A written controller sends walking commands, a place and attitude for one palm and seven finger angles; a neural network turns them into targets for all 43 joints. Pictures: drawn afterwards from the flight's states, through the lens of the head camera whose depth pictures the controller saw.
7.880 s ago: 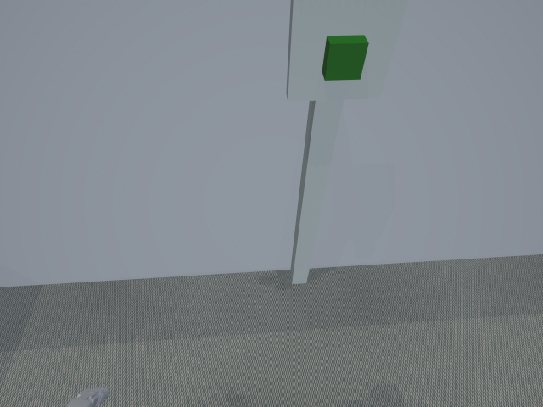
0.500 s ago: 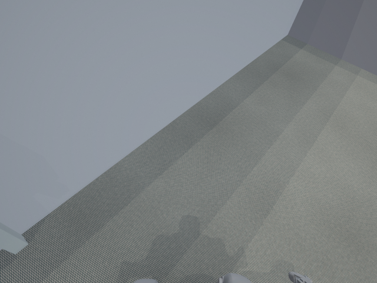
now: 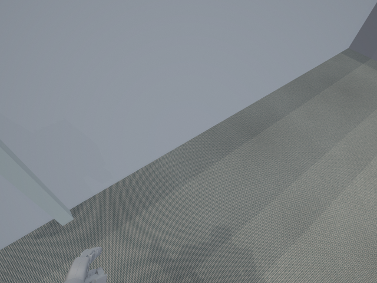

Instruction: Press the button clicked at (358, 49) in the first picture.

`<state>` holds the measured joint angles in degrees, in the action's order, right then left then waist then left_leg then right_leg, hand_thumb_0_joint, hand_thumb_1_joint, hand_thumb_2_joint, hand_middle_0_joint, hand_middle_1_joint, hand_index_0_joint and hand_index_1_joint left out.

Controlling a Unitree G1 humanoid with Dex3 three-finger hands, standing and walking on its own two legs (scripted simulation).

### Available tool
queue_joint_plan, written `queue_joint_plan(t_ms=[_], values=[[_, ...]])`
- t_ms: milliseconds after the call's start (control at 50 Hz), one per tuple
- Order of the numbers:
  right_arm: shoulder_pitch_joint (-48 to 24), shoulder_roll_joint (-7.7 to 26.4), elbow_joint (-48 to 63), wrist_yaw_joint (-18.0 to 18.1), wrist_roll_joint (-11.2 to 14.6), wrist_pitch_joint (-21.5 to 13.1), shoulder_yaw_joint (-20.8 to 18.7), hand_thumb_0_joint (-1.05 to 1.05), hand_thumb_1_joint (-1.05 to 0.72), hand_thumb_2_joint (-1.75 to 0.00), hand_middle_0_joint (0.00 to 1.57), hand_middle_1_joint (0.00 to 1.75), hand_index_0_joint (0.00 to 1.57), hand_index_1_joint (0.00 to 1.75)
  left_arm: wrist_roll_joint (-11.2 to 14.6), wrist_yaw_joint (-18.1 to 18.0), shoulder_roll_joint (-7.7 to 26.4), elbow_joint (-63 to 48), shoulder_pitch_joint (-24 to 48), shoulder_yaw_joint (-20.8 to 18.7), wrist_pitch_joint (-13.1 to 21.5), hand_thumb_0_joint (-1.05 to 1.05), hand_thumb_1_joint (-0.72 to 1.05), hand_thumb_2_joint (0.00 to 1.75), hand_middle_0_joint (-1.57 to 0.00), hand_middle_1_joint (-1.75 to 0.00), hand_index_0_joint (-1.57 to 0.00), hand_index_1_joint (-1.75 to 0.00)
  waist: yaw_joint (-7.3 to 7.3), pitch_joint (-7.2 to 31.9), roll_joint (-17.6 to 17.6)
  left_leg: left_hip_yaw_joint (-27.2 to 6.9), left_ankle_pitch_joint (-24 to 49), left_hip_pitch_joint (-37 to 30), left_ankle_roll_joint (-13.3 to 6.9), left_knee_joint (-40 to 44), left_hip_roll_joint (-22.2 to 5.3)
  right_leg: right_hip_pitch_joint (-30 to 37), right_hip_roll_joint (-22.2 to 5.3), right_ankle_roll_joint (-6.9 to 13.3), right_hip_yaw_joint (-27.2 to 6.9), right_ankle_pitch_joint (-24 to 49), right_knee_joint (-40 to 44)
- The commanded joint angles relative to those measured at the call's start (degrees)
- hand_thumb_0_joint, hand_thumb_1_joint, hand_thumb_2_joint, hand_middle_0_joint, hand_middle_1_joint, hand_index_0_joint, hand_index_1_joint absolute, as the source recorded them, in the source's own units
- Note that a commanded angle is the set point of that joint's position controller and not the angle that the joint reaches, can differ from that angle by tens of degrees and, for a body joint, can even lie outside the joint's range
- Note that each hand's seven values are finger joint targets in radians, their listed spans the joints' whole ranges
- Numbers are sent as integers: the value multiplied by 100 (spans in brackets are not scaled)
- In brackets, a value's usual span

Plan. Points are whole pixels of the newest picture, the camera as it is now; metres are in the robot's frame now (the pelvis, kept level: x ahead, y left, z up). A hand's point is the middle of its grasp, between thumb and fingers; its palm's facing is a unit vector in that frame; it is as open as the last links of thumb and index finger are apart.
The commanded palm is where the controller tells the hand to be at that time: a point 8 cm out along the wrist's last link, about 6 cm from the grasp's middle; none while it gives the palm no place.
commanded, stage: turn to face it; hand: left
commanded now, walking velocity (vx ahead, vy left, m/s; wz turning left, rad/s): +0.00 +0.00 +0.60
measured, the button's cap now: out of the picture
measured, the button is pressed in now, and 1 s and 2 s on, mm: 0 0 0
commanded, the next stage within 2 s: take the last steps up to it in 0.96 s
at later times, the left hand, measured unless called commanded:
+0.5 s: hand out of the picture -0.06 +0.21 -0.18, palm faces +0.35 -0.90 -0.25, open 7.4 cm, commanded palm none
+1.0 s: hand out of the picture -0.05 +0.22 -0.16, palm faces +0.51 -0.82 -0.28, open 7.4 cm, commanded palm none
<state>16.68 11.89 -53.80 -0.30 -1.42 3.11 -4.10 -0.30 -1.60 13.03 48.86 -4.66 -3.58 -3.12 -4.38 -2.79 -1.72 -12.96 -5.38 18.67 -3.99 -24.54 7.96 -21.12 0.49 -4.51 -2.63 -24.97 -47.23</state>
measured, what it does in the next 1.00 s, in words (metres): steps on the spot, turning left: right foot, then left foot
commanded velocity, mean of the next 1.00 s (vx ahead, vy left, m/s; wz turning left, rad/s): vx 0.00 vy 0.00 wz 0.44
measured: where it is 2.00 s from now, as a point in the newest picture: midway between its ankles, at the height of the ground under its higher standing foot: outside the picture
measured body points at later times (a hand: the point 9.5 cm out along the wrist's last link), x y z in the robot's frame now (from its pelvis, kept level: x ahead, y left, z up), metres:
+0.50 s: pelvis -0.03 +0.00 -0.02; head +0.00 +0.03 +0.43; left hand -0.08 +0.26 -0.16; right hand +0.15 -0.23 -0.15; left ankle -0.07 +0.12 -0.74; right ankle -0.02 -0.15 -0.74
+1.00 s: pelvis -0.04 -0.01 -0.01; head -0.02 -0.02 +0.44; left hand -0.08 +0.26 -0.14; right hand +0.13 -0.18 -0.17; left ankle -0.07 +0.12 -0.74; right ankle +0.02 -0.09 -0.75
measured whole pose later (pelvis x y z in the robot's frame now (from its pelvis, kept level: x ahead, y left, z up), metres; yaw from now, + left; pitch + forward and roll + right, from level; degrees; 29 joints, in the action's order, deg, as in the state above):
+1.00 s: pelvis -0.04 -0.01 -0.01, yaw +29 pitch -1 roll +1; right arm 12.5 11.2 -54.2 -0.3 -0.8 2.3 -2.6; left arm -0.5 -1.3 11.3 51.4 -10.9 -2.3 -0.9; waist -0.6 -2.6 -1.8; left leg -5.0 -13.8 17.4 -0.1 -32.6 3.5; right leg -14.9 -1.7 -2.7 2.9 -16.3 -32.4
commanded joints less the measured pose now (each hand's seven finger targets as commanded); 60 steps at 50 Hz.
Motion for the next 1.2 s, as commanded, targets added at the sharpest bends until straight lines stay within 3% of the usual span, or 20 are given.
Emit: queue_joint_plan(t_ms=[0,40,80,100,180,300,420,460,480,500,520,560,620,800,920,940,980,1020,1080,1180], values=[[-153,1212,466,50,-24,-67,-381,0,-90,-90,20,30,20,30,30,-54,596,-376,-532,-178,151,0,90,90,-20,-30,-20,-30,329,712,-663,-2005,-285,-433,-284,778,-1397,719,168,184,55,188,1279],[-278,1056,497,7,36,-27,-373,0,-90,-90,20,30,20,30,48,-86,777,-250,-1004,-236,174,0,90,90,-20,-30,-20,-30,540,662,-585,-1591,-1168,614,163,631,-1078,2128,-2,328,82,854,2651],[8,576,650,15,56,-15,-323,0,-90,-90,20,30,20,30,-125,-138,1479,-443,-802,-349,205,0,90,90,-20,-30,-20,-30,533,554,1678,484,-2548,2205,794,-2391,82,2358,-2715,1325,-2412,-785,3871],[-60,876,651,22,-35,-10,-378,0,-90,-90,20,30,20,30,-65,-156,1399,-603,-201,-265,154,0,90,90,-20,-30,-20,-30,330,334,1115,437,-2473,1659,690,-3349,-300,1011,-2919,1463,-1984,-507,3875],[50,772,409,-129,-26,77,-308,0,-90,-90,20,30,20,30,-50,-56,794,-515,121,-103,309,0,90,90,-20,-30,-20,-30,86,-221,1028,967,-1427,1498,804,-4653,-729,547,-1693,1028,-251,1196,3274],[-842,674,562,-144,26,46,-188,0,-90,-90,20,30,20,30,-121,-33,1015,-118,-993,-162,336,0,90,90,-20,-30,-20,-30,598,-95,1312,1361,-1940,1420,936,-3426,-901,1502,-1928,1090,187,3037,2722],[-943,643,614,-119,92,-89,-76,0,-90,-90,20,30,20,30,-156,-9,1331,-14,-1216,-263,260,0,90,90,-20,-30,-20,-30,631,401,1707,1916,-1791,234,750,-1218,-696,1820,-1977,899,725,4414,1782],[-407,1016,489,-104,58,-177,-162,0,-90,-90,20,30,20,30,-59,19,1229,-59,-1161,-250,220,0,90,90,-20,-30,-20,-30,293,827,956,1680,-206,-1311,572,176,-890,1034,-1792,434,1104,3656,636],[-108,1697,476,-73,17,-246,-327,0,-90,-90,20,30,20,30,-21,61,862,-253,-1239,-202,200,0,90,90,-20,-30,-20,-30,112,1187,-830,-173,1803,-2618,-55,228,-2442,-658,-1108,5,1331,851,-664],[351,2051,363,-61,94,-204,-382,0,-90,-90,20,30,20,30,-66,46,624,-448,-880,-48,186,0,90,90,-20,-30,-20,-30,-85,1285,-1423,-816,3618,-2635,-648,53,-3248,-1242,-828,-85,931,-1453,-1491],[463,1880,246,35,80,-236,-364,0,-90,-90,20,30,20,30,-73,-28,669,-378,-554,-73,108,0,90,90,-20,-30,-20,-30,-212,1318,-1361,-739,3423,-2257,-687,90,-3107,-1239,-853,-38,423,-1268,-1899],[-268,1481,425,118,20,-228,-229,0,-90,-90,20,30,20,30,-54,40,696,-213,-417,-123,127,0,90,90,-20,-30,-20,-30,51,588,-1000,-250,2383,-1376,-593,223,-2508,-1217,-870,-29,288,-456,-2137],[-786,1250,605,112,34,-287,-134,0,-90,-90,20,30,20,30,-81,119,647,33,-902,-136,122,0,90,90,-20,-30,-20,-30,365,562,-738,321,1893,-1155,-396,362,-2075,-902,-763,-79,428,162,-1917],[-468,1124,478,115,4,-240,-135,0,-90,-90,20,30,20,30,-59,68,486,-102,-618,-72,124,0,90,90,-20,-30,-20,-30,255,371,-680,-388,1122,-1038,-638,569,-2143,-587,-493,-52,394,-6,-608],[-583,975,394,99,19,-194,-135,0,-90,-90,20,30,20,30,-8,12,363,82,-1246,-54,275,0,90,90,-20,-30,-20,-30,567,491,-466,-474,892,-187,-363,35,-1785,1123,-230,101,542,1023,1775],[-564,817,369,78,61,-210,-110,0,-90,-90,20,30,20,30,-31,-13,504,148,-1410,-73,329,0,90,90,-20,-30,-20,-30,654,557,-148,-276,281,162,-100,-320,-1506,1680,-478,146,339,1439,2519],[-459,392,525,47,98,-188,-55,0,-90,-90,20,30,20,30,-131,-38,1256,58,-1366,-185,382,0,90,90,-20,-30,-20,-30,667,462,1684,919,-2676,1256,529,-2414,-406,1724,-2695,1189,-1673,1927,3234],[-548,641,347,40,26,-7,-178,0,-90,-90,20,30,20,30,-83,-62,1027,-27,-922,-197,343,0,90,90,-20,-30,-20,-30,562,74,1397,688,-2407,1088,514,-3883,-702,583,-2414,1399,-1496,737,3516],[-94,466,-41,-33,-33,10,-136,0,-90,-90,20,30,20,30,-75,-18,599,49,-699,-73,411,0,90,90,-20,-30,-20,-30,350,-23,972,958,-1471,1069,623,-4284,-878,582,-1720,1012,-488,197,3557],[-258,297,-150,-86,-69,-123,-82,0,-90,-90,20,30,20,30,-120,-1,452,528,-1505,-51,537,0,90,90,-20,-30,-20,-30,652,-128,1054,1355,-1359,1189,677,-3260,-1156,1154,-1712,1017,-458,-412,3859]])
